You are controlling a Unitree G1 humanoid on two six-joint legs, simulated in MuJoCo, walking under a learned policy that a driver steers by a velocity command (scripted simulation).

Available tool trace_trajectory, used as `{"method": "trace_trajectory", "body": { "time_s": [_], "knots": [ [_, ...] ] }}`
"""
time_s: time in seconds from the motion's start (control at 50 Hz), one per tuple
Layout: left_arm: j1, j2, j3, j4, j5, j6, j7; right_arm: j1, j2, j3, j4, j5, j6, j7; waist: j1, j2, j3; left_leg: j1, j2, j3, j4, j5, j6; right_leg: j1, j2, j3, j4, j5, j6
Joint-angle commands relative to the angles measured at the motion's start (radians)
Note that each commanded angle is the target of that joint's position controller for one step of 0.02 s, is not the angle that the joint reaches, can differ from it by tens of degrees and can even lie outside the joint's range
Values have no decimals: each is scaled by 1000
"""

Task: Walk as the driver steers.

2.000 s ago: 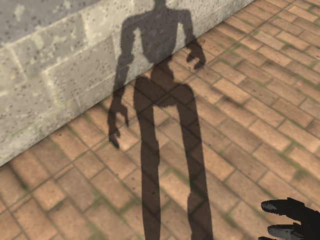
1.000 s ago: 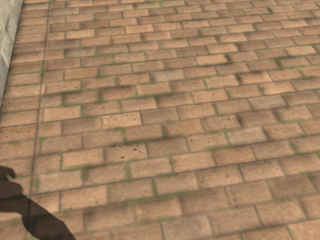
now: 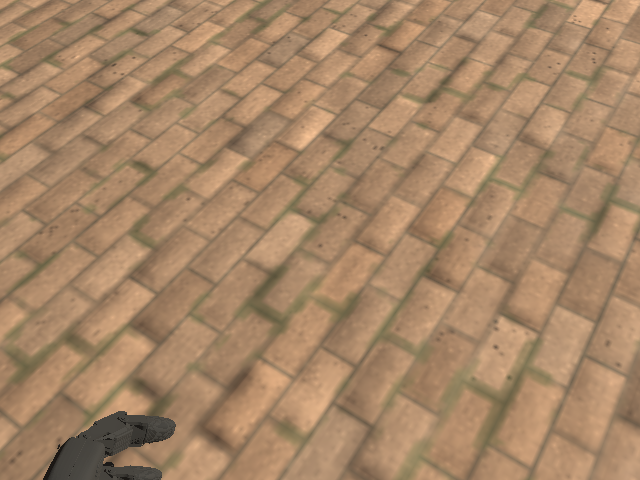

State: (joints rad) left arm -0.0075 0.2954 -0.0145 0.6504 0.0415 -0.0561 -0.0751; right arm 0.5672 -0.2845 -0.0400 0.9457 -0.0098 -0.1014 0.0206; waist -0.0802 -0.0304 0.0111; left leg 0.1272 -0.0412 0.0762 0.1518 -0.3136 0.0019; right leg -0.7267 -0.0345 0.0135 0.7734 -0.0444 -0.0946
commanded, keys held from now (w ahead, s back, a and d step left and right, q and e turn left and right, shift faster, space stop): w+shift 0.02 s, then w+q+shift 0.50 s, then q+shift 0.48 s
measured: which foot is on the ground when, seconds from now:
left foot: down 0.00-0.10, up 0.12-0.54, down 0.56-0.92, up 0.94-1.00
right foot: up 0.00-0.10, down 0.12-0.56, up 0.58-0.90, down 0.92-1.00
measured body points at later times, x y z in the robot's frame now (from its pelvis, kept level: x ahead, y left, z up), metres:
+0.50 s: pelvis +0.48 +0.01 -0.02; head +0.51 +0.02 +0.43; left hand +0.36 +0.25 -0.15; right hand +0.76 -0.17 -0.11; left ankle +0.68 +0.13 -0.69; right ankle +0.29 -0.09 -0.73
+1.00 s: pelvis +0.84 +0.09 -0.02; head +0.86 +0.13 +0.43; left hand +0.83 +0.43 -0.08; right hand +1.15 -0.03 -0.10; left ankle +0.70 +0.09 -0.66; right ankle +1.03 +0.10 -0.73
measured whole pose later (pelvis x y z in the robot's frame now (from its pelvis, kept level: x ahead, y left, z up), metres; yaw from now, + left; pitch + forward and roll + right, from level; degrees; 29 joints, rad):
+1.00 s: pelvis +0.84 +0.09 -0.02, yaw +48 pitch +2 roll -2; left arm 0.01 0.25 0.04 0.60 0.03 -0.07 0.03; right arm 0.19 -0.34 -0.09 0.65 0.03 0.03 -0.02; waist -0.06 0.02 0.06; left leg -0.42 -0.17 -0.18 1.19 -0.58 -0.02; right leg -0.50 0.07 0.08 0.50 -0.04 0.02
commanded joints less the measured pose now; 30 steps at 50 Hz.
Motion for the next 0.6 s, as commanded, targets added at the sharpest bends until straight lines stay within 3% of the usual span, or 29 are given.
{"method": "trace_trajectory", "body": {
  "time_s": [0.02, 0.04, 0.06, 0.08, 0.1, 0.12, 0.14, 0.16, 0.18, 0.2, 0.22, 0.24, 0.28, 0.32, 0.36, 0.42, 0.46, 0.5, 0.52, 0.54, 0.56, 0.58, 0.6],
  "knots": [
    [-78, 41, -1, -68, -5, -13, -5, -94, -163, -25, -66, 11, -33, 4, 84, 78, 117, -239, 231, -41, -168, 704, 140, 262, 27, -105, -138, 112, -31],
    [-61, 55, 4, -61, 2, -13, 6, -77, -184, -27, -56, 11, -29, 0, 97, 94, 78, -173, 236, -36, -87, 942, 134, 310, 58, -116, -148, 69, -40],
    [2, 81, 16, -46, 9, -14, 20, -71, -217, -32, -50, 6, -21, -8, 139, 127, 11, -124, 250, -37, 43, 1137, 124, 398, 90, -108, -154, -7, -49],
    [165, 118, 35, 2, 11, -14, 36, -82, -243, -38, -46, -2, -8, -19, 221, 150, -86, -131, 254, -44, 255, 1221, 113, 573, 117, -86, -155, -87, -55],
    [375, 154, 58, 70, 10, -12, 53, -116, -244, -37, -54, -3, 5, -26, 326, 139, -176, -230, 223, -41, 536, 1103, 99, 798, 87, -51, -204, -105, -59],
    [517, 243, 88, 103, 30, -14, 76, -95, -147, -16, -82, -12, 7, -23, 332, 15, -293, -437, 148, -48, 909, 628, 105, 1025, -134, 185, -202, -418, -61],
    [470, 296, 101, 83, 55, -20, 82, 43, 9, 14, -123, 24, 6, -13, 179, -223, -422, -744, 27, -128, 1246, -171, 100, 1194, -409, 689, -355, -683, -114],
    [420, 238, 100, 79, 21, -15, 78, -61, -112, -9, -135, 28, 11, -18, 214, -123, -377, -827, 49, -169, 1304, -75, 121, 1095, -381, 785, -500, -731, -111],
    [338, 159, 84, 91, 12, -25, 77, -160, -126, -16, -148, 24, 14, -16, 179, -42, -170, -863, 99, -161, 1243, 47, 119, 921, -331, 572, -504, -596, -96],
    [302, 120, 79, 104, 9, -36, 73, -181, -99, -8, -143, 17, 18, -8, 147, -2, -77, -832, 133, -156, 1187, 84, 113, 785, -295, 441, -528, -415, -87],
    [285, 93, 73, 116, 7, -44, 73, -180, -82, -8, -125, 7, 33, 1, 115, 10, -28, -785, 156, -159, 1158, 95, 105, 689, -244, 319, -556, -299, -54],
    [294, 78, 69, 130, -3, -53, 75, -145, -61, -7, -123, -4, 52, 12, 79, -35, -20, -746, 169, -157, 1140, 95, 91, 631, -239, 245, -579, -248, -49],
    [314, 42, 62, 163, -25, -74, 71, -206, -34, -7, -143, -10, 84, 24, 60, -29, 35, -790, 196, -147, 1108, 104, 78, 600, -213, 117, -625, -141, -22],
    [334, 27, 60, 183, -33, -85, 69, -312, -19, -4, -184, -13, 96, 35, 63, -14, 88, -856, 201, -108, 1060, 182, 70, 591, -173, -32, -654, 40, 18],
    [329, 24, 58, 194, -25, -93, 67, -404, -4, 8, -222, -6, 94, 44, 60, -36, 111, -853, 176, -47, 948, 306, 72, 569, -119, -159, -672, 189, 36],
    [360, 53, 57, 209, -29, -94, 78, -511, -11, 20, -263, -2, 84, 62, 66, 16, 129, -771, 116, 63, 699, 428, 110, 610, -95, -273, -678, 436, 77],
    [391, 102, 63, 212, -31, -91, 96, -524, -31, 20, -265, -5, 81, 69, 55, 2, 98, -676, 37, 138, 591, 466, 141, 706, -112, -304, -606, 807, 103],
    [375, 169, 79, 194, -25, -67, 123, -398, -80, 7, -232, -5, 84, 63, -28, -67, 6, -518, -30, 157, 569, 384, 168, 783, -156, -298, -409, 1137, 117],
    [336, 197, 89, 177, -18, -48, 131, -246, -123, -12, -191, -6, 88, 55, -112, -85, -69, -357, -59, 141, 581, 321, 190, 764, -178, -284, -218, 1219, 113],
    [272, 210, 97, 153, -11, -29, 131, -19, -171, -38, -122, -14, 88, 39, -211, -63, -144, -146, -67, 82, 558, 272, 228, 675, -186, -254, 85, 1172, 103],
    [244, 188, 100, 154, -18, -19, 112, 75, -196, -62, -86, -5, 83, 11, -237, 58, -145, -3, -21, -23, 425, 318, 277, 525, -72, -260, 511, 530, 106],
    [261, 35, 61, 100, 2, -37, 92, -7, -278, -82, -86, 3, 89, -8, -87, 309, -61, 129, 120, -251, 541, 854, 325, 127, 109, -198, 901, -492, 136],
    [340, 48, 50, 8, -28, -52, 98, -56, -367, -106, -138, -20, 93, -7, -31, 264, -317, 339, 295, -665, 374, 812, 532, -87, 117, 20, 1054, -502, 152]
  ]
}}
Keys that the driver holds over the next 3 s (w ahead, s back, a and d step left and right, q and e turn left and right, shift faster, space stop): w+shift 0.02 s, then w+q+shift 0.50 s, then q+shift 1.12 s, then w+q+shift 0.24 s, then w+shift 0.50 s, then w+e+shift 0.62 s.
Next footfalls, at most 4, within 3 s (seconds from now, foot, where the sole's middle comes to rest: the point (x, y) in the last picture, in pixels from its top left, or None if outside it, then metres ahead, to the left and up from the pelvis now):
0.12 right None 0.32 -0.09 -0.77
0.56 left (262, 371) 0.73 0.11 -0.77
0.92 right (250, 259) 1.05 0.14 -0.77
1.34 left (220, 353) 0.78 0.21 -0.77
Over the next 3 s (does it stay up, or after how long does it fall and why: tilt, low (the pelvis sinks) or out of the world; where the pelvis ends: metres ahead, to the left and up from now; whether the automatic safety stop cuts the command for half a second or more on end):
stays up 0.54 1.04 -0.01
